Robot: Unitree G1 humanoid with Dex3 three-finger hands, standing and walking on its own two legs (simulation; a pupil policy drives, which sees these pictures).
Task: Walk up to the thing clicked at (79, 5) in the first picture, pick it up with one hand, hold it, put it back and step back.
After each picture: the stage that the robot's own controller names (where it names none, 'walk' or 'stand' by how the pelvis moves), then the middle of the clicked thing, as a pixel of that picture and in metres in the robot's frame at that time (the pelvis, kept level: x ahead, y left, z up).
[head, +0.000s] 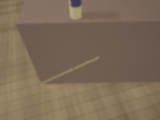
stand; out of the picture +0.87 +0.08 +0.04
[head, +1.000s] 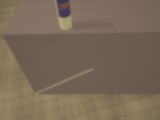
rise first; (63, 6) +0.77 +0.17 +0.06
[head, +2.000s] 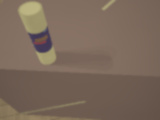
stand; (40, 37) +0.47 +0.21 +0.07
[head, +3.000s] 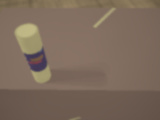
stand; (35, 57) +0.43 +0.21 +0.05
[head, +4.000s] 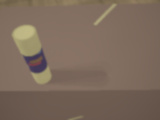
stand; (35, 58) +0.42 +0.21 +0.05
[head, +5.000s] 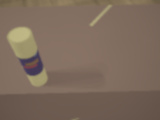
stand; (31, 60) +0.40 +0.22 +0.04
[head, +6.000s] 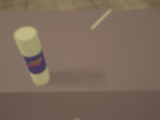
stand; (34, 59) +0.42 +0.21 +0.04
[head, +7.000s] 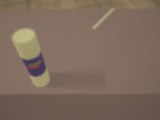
stand; (34, 61) +0.41 +0.21 +0.04
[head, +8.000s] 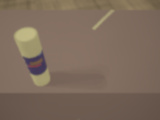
rise first; (35, 60) +0.41 +0.21 +0.04
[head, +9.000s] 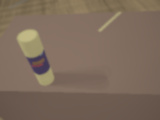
rise first; (38, 60) +0.42 +0.24 +0.05
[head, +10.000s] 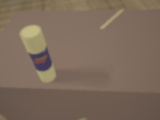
go down; (40, 57) +0.43 +0.23 +0.05
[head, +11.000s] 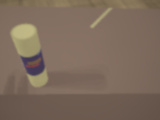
go down; (32, 59) +0.40 +0.20 +0.06
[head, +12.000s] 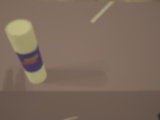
close in; (30, 56) +0.41 +0.21 +0.07
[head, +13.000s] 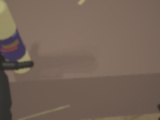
close; (9, 43) +0.42 +0.23 +0.10
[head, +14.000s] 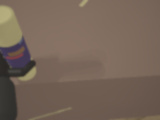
lift; (15, 50) +0.40 +0.22 +0.10
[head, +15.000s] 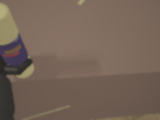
lift; (11, 47) +0.40 +0.22 +0.11
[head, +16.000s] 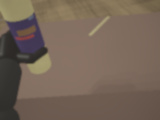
lift; (27, 33) +0.35 +0.17 +0.26
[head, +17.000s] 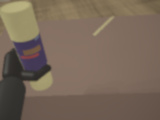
hold; (31, 51) +0.33 +0.17 +0.21
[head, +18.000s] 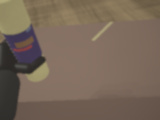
crouch; (24, 43) +0.32 +0.17 +0.25
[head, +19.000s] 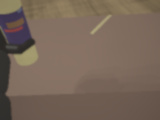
crouch; (14, 26) +0.39 +0.21 +0.25
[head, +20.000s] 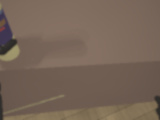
lower; out of the picture +0.46 +0.25 +0.11
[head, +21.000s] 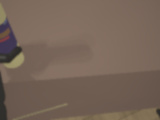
lower; out of the picture +0.44 +0.24 +0.11
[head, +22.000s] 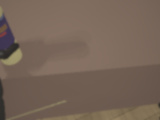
lower; out of the picture +0.45 +0.24 +0.12
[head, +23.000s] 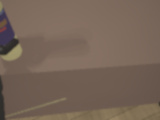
lower; out of the picture +0.46 +0.24 +0.12
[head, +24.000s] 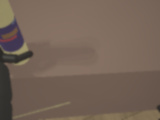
open; (7, 32) +0.44 +0.23 +0.12
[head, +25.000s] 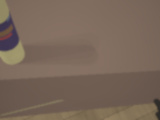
sink last; (0, 29) +0.43 +0.22 +0.12
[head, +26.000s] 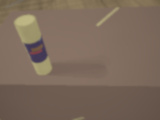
sink last; (35, 48) +0.46 +0.24 +0.09
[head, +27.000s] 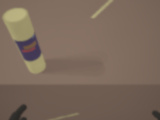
stand; (28, 45) +0.44 +0.23 +0.09
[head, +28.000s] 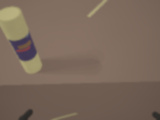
stand; (23, 45) +0.44 +0.24 +0.10
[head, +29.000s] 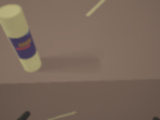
stand; (23, 43) +0.45 +0.24 +0.10
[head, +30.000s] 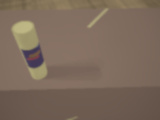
stand; (32, 53) +0.45 +0.23 +0.05
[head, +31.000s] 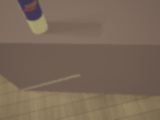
walk; (29, 5) +0.59 +0.24 +0.07
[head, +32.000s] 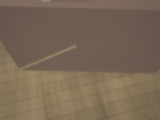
walk; out of the picture +0.87 +0.23 +0.06
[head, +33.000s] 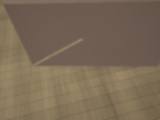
stand; out of the picture +1.06 +0.24 +0.06
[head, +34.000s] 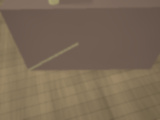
stand; out of the picture +1.05 +0.25 +0.04
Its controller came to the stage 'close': yes
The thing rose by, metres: 0.19
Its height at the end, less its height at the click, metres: +0.00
